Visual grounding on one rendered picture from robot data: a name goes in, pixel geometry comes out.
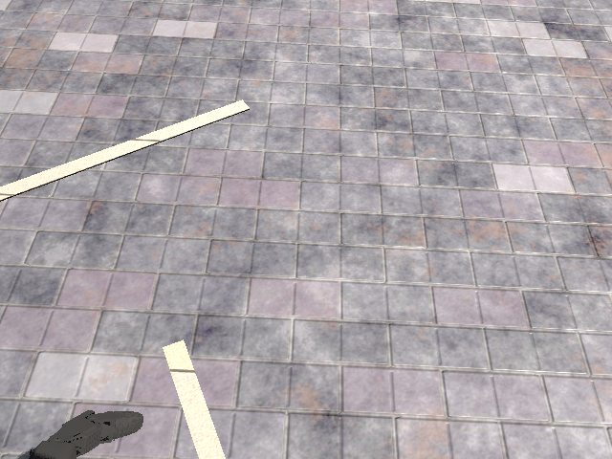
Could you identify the robot left hand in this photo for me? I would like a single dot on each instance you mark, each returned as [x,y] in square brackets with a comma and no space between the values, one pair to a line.
[85,432]

